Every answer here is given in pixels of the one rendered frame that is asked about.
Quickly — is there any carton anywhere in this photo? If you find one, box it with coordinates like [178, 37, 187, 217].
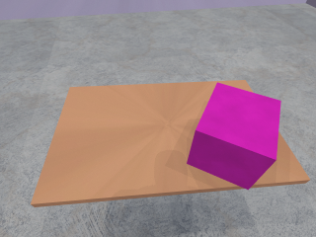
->
[187, 82, 281, 190]

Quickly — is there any table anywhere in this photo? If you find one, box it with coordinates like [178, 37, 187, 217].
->
[31, 80, 310, 207]

